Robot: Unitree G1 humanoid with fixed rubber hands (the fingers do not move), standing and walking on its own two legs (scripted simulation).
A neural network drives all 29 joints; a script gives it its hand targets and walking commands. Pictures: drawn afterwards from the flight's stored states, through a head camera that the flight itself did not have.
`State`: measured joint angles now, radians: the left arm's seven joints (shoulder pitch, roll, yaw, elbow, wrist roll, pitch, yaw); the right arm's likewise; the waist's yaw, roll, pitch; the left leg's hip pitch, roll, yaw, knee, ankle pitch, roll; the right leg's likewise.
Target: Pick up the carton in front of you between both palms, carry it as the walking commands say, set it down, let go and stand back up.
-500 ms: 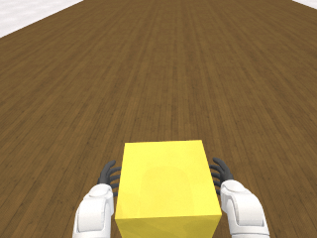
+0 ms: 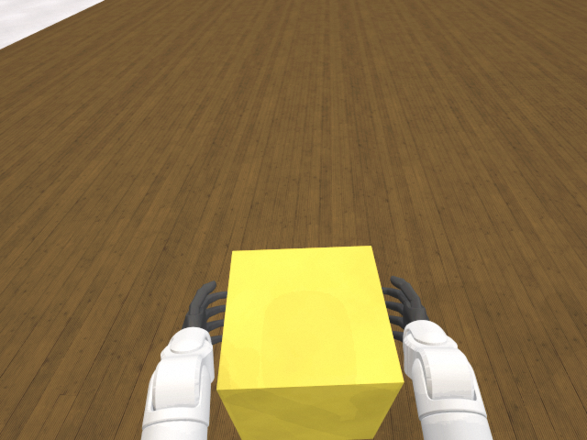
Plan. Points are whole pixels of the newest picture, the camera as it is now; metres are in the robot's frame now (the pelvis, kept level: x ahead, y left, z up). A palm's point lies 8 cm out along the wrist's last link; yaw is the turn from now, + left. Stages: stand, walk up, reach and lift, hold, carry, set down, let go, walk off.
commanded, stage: carry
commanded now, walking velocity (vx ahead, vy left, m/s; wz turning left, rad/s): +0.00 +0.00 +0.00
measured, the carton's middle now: (305, 348) +0.30 +0.00 -0.04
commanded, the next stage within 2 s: hold in 0.46 s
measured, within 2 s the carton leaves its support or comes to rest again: neither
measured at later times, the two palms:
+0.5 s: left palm (188, 341) +0.28 +0.16 +0.04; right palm (408, 334) +0.28 -0.14 +0.04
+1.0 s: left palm (177, 361) +0.24 +0.17 +0.05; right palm (400, 323) +0.29 -0.13 +0.04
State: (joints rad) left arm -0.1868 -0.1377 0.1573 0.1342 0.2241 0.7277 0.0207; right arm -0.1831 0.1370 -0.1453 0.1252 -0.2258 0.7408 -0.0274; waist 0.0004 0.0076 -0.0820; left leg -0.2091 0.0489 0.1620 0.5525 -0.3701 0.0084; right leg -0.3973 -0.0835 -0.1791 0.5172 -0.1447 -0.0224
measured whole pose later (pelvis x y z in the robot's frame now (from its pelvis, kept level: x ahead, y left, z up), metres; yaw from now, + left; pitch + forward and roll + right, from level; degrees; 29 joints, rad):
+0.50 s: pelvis +0.00 +0.01 +0.00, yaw +1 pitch -1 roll -1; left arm -0.19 -0.14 0.15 0.15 0.23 0.72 0.01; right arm -0.17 0.14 -0.15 0.11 -0.23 0.74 -0.03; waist -0.01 0.02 -0.03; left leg -0.16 0.03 0.12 0.53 -0.32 0.02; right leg -0.32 -0.06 -0.13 0.47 -0.12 -0.01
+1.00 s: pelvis -0.01 -0.03 +0.01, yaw +9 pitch -7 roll +0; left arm -0.25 -0.15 0.21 0.27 0.25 0.66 0.00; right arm -0.22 0.14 -0.18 0.19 -0.28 0.72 -0.02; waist 0.00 0.05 0.06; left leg -0.02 0.00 -0.08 0.41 -0.27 -0.01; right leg -0.14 0.01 -0.01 0.37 -0.11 -0.01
